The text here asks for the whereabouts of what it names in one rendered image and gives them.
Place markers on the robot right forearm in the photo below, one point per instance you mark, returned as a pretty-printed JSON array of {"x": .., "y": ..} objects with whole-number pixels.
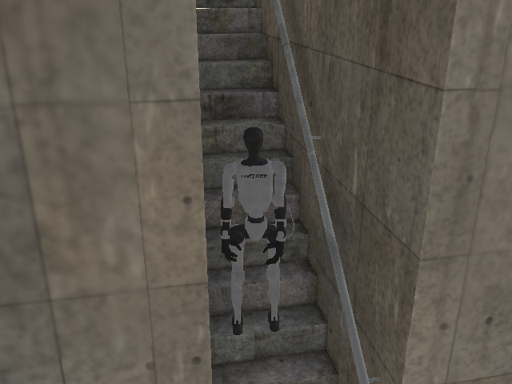
[{"x": 280, "y": 222}]

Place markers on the robot left upper arm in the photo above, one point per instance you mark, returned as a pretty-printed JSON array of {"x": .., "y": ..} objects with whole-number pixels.
[{"x": 228, "y": 184}]

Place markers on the left robot hand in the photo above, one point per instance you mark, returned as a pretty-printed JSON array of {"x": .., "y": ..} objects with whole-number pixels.
[{"x": 226, "y": 250}]

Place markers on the right robot thigh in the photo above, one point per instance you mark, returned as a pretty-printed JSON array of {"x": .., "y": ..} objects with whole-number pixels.
[{"x": 271, "y": 272}]

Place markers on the robot left forearm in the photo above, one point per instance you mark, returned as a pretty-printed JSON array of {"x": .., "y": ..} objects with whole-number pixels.
[{"x": 225, "y": 221}]

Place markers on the robot right upper arm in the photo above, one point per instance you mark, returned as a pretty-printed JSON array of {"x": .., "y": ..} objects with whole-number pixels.
[{"x": 279, "y": 182}]

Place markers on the humanoid robot head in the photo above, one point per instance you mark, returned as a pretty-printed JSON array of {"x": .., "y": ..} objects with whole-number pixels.
[{"x": 253, "y": 138}]

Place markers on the right robot hand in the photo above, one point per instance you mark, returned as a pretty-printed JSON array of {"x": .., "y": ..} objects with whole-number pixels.
[{"x": 279, "y": 251}]

